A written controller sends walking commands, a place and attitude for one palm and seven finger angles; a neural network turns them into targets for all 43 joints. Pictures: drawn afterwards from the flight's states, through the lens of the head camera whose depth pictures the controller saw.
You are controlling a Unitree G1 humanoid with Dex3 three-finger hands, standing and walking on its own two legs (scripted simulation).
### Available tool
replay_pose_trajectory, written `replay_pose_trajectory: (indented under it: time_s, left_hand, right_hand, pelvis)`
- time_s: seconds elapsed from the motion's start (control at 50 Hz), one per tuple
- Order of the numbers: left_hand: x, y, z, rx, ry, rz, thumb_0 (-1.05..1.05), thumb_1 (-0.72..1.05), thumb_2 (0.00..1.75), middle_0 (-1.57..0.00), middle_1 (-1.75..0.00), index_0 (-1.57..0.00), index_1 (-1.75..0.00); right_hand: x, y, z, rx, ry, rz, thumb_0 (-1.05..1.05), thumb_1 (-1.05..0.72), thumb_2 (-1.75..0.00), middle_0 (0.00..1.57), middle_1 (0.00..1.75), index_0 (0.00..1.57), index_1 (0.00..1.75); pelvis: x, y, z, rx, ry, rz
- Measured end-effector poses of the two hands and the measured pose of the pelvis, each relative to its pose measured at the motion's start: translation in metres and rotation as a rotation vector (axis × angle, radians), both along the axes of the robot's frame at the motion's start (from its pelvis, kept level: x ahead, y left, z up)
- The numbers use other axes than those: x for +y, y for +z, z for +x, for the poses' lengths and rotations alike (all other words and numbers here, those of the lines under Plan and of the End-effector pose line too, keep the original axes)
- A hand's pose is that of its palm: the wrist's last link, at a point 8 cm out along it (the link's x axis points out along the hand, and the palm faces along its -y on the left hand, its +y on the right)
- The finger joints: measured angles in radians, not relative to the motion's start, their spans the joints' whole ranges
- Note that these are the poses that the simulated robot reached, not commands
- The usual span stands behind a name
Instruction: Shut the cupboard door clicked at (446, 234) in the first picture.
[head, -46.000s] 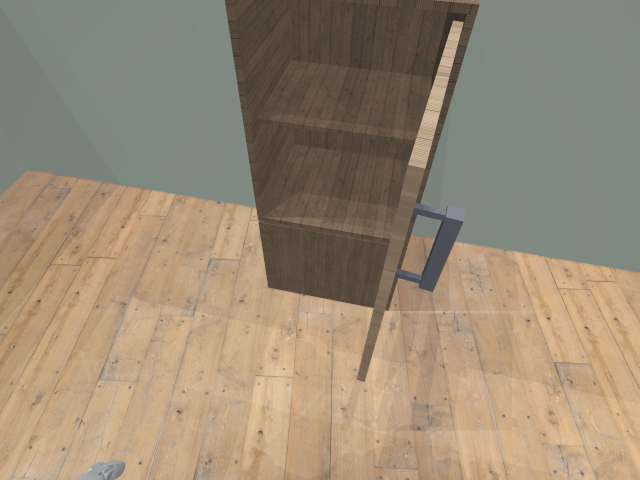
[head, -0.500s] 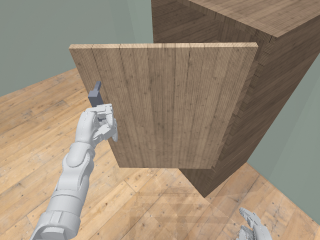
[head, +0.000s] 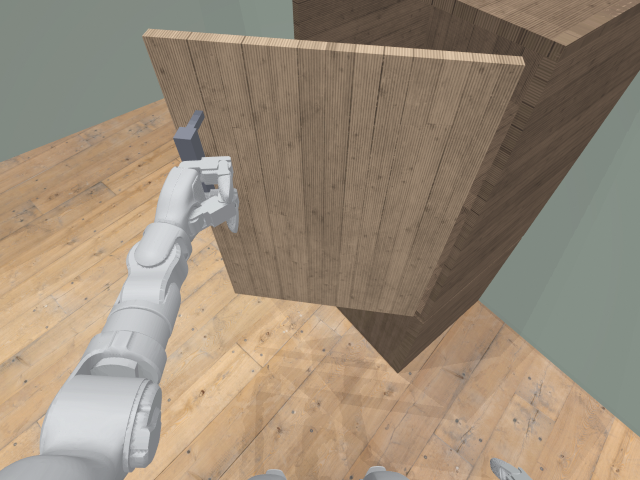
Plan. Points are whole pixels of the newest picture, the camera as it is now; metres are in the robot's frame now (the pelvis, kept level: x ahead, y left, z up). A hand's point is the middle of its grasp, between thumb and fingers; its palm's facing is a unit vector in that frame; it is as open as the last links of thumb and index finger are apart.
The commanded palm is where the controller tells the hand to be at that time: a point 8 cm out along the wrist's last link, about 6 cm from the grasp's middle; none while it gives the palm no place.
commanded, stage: push the door shut along its arc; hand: left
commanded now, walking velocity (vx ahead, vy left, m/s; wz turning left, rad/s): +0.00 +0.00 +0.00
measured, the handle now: (205, 169) +0.51 +0.16 +0.09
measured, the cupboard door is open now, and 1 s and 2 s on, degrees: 43 27 20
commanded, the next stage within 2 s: pull the fist back off the door in 1.04 s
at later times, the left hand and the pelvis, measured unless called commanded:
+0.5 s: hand (278, 166) +0.51 +0.06 +0.10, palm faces -0.32 -0.95 -0.02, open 3.1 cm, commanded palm +0.50 +0.12 +0.10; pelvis +0.00 +0.00 -0.01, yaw -2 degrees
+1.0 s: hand (293, 147) +0.54 +0.04 +0.10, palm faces -0.41 -0.91 -0.02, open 3.3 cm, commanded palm +0.56 +0.07 +0.10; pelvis +0.00 -0.01 -0.03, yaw +0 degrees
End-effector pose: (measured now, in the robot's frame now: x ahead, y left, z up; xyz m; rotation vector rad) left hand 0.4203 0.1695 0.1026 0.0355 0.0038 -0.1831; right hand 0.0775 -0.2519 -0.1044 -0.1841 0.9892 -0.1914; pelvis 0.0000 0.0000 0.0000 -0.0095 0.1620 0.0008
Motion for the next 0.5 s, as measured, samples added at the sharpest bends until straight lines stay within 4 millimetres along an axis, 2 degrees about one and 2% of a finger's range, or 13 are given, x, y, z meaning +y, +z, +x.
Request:
replay_pose_trajectory:
  time_s: [0.1,0.4,0.5]
  left_hand:
    - [-0.004,0.0,0.017,0.01,-0.031,0.004,0.02,0.9,0.9,-1.31,-1.5,-1.29,-1.5]
    - [-0.053,-0.004,0.072,0.037,-0.13,-0.014,0.02,0.9,0.9,-1.3,-1.5,-1.3,-1.5]
    - [-0.055,-0.004,0.084,0.029,-0.139,-0.004,0.02,0.88,0.91,-1.3,-1.5,-1.29,-1.5]
  right_hand:
    - [0.0,-0.005,-0.015,0.041,-0.009,-0.008,0.01,-0.91,-0.9,0.2,0.3,0.2,0.3]
    - [-0.007,-0.015,-0.068,0.18,-0.106,-0.015,0.01,-0.91,-0.9,0.2,0.3,0.2,0.3]
    - [-0.008,-0.017,-0.084,0.23,-0.14,-0.007,0.01,-0.91,-0.9,0.2,0.3,0.2,0.3]
  pelvis:
    - [0.002,-0.004,-0.004,0.025,0.006,-0.005]
    - [0.002,-0.014,0.0,0.109,-0.025,-0.002]
    - [-0.001,-0.015,0.004,0.129,-0.035,0.0]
